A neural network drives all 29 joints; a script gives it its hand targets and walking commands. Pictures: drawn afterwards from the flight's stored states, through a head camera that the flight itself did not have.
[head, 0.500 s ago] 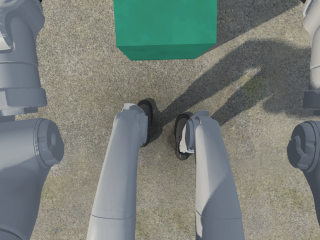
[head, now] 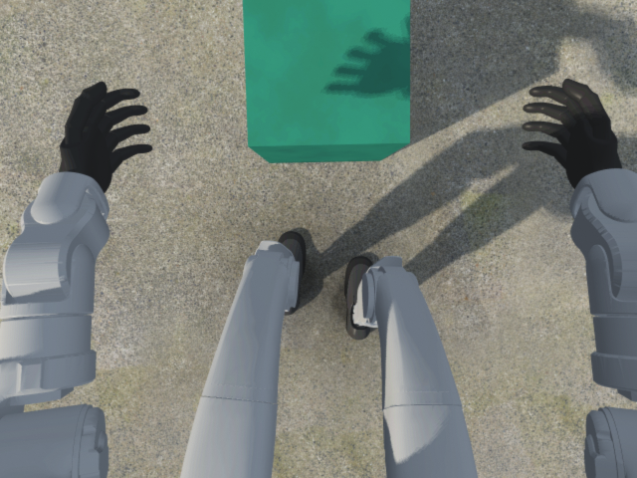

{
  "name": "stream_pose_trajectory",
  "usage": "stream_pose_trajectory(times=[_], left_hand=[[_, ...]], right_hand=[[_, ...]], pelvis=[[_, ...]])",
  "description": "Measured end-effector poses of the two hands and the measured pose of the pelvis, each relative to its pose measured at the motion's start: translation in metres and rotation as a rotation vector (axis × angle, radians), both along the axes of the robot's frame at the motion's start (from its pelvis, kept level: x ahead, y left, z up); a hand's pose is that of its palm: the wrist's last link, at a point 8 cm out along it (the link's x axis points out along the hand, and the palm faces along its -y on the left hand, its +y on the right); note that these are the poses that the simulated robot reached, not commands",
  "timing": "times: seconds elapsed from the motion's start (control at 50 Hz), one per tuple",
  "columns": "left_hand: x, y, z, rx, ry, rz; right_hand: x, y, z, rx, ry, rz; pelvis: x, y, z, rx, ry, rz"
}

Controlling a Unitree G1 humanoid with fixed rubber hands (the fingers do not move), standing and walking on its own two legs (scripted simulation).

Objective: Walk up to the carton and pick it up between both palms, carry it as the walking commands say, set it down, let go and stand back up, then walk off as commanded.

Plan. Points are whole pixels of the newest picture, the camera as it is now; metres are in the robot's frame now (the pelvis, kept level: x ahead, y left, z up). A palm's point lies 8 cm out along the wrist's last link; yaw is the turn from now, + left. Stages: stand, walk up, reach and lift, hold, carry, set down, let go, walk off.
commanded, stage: let go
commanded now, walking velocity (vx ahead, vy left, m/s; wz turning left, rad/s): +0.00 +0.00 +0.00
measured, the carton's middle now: (325, 94) +0.57 +0.02 -0.51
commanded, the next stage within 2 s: stand in 1.08 s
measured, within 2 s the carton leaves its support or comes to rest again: neither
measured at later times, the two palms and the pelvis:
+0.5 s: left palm out of the picture +0.23 +0.27 +0.04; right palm out of the picture +0.25 -0.24 +0.04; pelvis +0.04 +0.01 +0.08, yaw +1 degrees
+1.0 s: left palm out of the picture +0.25 +0.29 +0.04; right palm out of the picture +0.25 -0.22 +0.05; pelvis +0.08 +0.03 +0.10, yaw +1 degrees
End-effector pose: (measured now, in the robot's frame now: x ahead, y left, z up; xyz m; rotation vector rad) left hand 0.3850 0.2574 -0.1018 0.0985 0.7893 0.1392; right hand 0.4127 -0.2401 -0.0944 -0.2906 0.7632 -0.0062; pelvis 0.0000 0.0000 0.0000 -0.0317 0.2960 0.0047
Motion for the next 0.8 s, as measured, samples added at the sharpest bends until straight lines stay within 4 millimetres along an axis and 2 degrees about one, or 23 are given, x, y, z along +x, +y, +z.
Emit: stream_pose_trajectory(times=[0.1,0.24,0.36,0.48,0.54,0.62,0.8], left_hand=[[-0.042,0.007,0.039,-0.014,-0.029,0.017],[-0.087,0.007,0.099,-0.042,-0.097,0.052],[-0.122,0.002,0.122,-0.054,-0.083,0.048],[-0.154,0.008,0.139,-0.013,-0.071,0.055],[-0.162,0.011,0.143,-0.009,-0.067,0.054],[-0.16,0.013,0.142,-0.025,-0.065,0.045],[-0.143,0.021,0.139,-0.035,-0.072,0.043]], right_hand=[[-0.04,-0.003,0.04,0.01,-0.01,-0.012],[-0.083,-0.001,0.095,0.083,-0.051,-0.08],[-0.114,0.002,0.125,0.089,-0.063,-0.09],[-0.152,0.001,0.137,0.075,-0.051,-0.112],[-0.168,-0.001,0.138,0.056,-0.031,-0.127],[-0.18,-0.001,0.14,0.035,-0.004,-0.134],[-0.168,0.008,0.15,0.017,-0.002,-0.122]], pelvis=[[0.001,0.002,0.014,-0.003,-0.082,0.006],[0.017,0.006,0.037,-0.009,-0.094,0.011],[0.027,0.009,0.062,-0.012,-0.213,0.01],[0.042,0.011,0.082,-0.011,-0.313,0.014],[0.049,0.013,0.087,-0.011,-0.344,0.015],[0.057,0.015,0.091,-0.014,-0.366,0.016],[0.072,0.025,0.095,-0.026,-0.38,0.018]])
